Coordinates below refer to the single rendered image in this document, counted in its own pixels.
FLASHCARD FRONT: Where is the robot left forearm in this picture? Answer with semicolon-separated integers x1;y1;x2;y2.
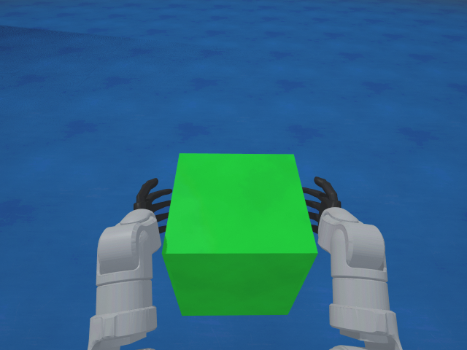
88;209;161;350

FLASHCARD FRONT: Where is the left robot hand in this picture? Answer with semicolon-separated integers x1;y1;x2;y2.
134;178;172;233

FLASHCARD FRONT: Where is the carton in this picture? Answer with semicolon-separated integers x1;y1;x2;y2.
162;153;318;316

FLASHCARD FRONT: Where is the right robot hand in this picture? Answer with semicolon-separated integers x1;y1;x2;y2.
302;176;341;234

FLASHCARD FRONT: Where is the robot right forearm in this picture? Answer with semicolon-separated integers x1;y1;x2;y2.
318;207;403;350

